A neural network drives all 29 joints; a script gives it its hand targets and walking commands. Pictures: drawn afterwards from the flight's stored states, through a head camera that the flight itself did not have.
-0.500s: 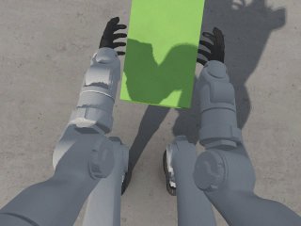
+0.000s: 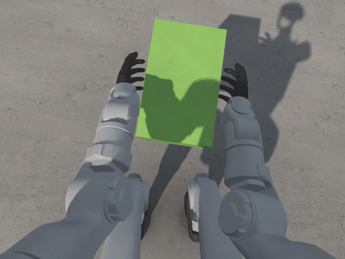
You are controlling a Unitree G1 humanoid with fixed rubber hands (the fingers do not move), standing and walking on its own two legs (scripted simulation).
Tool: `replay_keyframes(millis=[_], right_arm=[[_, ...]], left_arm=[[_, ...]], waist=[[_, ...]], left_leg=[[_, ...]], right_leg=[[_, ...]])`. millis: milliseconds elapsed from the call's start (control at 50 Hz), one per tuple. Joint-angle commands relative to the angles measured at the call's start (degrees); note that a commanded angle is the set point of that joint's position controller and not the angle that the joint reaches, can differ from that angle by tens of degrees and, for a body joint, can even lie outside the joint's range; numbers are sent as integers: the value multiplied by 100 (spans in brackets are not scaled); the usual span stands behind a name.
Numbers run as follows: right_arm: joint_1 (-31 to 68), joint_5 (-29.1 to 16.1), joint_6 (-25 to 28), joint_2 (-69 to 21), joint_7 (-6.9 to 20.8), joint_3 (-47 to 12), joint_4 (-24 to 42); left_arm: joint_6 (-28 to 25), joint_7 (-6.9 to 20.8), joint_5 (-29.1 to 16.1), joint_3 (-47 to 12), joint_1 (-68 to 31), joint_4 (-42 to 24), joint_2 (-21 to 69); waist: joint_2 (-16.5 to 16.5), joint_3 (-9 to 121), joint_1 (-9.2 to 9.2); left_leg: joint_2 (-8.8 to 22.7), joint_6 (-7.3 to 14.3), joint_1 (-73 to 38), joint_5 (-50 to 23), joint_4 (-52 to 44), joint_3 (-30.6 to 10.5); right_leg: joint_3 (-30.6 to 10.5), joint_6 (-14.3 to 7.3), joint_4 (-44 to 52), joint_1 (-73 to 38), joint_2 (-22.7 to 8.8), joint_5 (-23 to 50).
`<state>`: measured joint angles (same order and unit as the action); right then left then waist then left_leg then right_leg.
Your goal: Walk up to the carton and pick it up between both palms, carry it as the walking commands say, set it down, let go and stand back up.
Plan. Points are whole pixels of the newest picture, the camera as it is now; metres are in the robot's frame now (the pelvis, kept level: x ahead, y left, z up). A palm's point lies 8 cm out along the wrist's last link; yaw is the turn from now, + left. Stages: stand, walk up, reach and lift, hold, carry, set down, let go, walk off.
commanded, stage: reach and lift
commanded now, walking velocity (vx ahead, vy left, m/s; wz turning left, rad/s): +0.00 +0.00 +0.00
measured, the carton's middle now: (180, 91) +0.50 -0.03 -0.12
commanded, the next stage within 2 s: none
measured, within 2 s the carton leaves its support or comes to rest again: neither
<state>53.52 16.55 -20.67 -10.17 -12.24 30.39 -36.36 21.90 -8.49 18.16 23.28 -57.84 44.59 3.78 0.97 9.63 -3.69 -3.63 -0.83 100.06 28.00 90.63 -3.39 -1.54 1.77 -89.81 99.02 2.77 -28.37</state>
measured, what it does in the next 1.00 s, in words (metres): rises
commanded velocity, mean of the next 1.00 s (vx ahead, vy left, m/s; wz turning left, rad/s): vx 0.00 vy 0.00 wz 0.00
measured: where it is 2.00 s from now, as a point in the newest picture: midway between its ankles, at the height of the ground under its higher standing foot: (166, 224)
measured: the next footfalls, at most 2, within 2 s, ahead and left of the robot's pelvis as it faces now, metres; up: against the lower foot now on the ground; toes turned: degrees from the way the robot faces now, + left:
none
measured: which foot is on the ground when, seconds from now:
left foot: down 0.00-1.00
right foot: down 0.00-1.00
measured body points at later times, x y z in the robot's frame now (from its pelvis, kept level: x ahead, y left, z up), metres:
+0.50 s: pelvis +0.01 +0.01 +0.06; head +0.19 +0.02 +0.48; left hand +0.47 +0.11 +0.02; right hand +0.44 -0.15 +0.03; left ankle +0.09 +0.12 -0.52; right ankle +0.09 -0.13 -0.52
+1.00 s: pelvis +0.03 +0.00 +0.12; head +0.16 +0.01 +0.55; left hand +0.44 +0.11 +0.09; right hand +0.42 -0.15 +0.10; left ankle +0.09 +0.12 -0.52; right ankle +0.09 -0.13 -0.52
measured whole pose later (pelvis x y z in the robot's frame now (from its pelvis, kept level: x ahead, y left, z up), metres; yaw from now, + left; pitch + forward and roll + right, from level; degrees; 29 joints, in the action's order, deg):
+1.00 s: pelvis +0.03 +0.00 +0.12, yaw +0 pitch +22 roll -1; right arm 35.9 18.9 -19.2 -14.8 -9.2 27.9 -31.6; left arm 19.3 -7.3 19.6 23.1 -40.4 39.4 9.6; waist 0.4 6.6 -3.3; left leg -2.8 0.1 63.1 22.7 63.5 -3.4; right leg -3.0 1.4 -62.7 62.4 2.4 -22.7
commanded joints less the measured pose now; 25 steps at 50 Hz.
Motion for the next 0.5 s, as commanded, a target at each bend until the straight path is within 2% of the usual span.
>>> replay_keyframes(millis=[0,480], right_arm=[[3828,-915,91,-5682,2150,-3071,-550],[2862,-811,211,-5885,2236,-3245,-532]], left_arm=[[-396,1694,-1002,-2548,-3665,86,6142],[-495,1613,-864,-2716,-2662,48,6544]], waist=[[306,5391,-121],[332,4649,-154]], left_leg=[[-730,-6,-3211,-1154,-1093,354],[-609,12,-4609,-1329,-2263,72]], right_leg=[[410,22,1003,-3049,761,1439],[270,-32,2067,-4005,678,1535]])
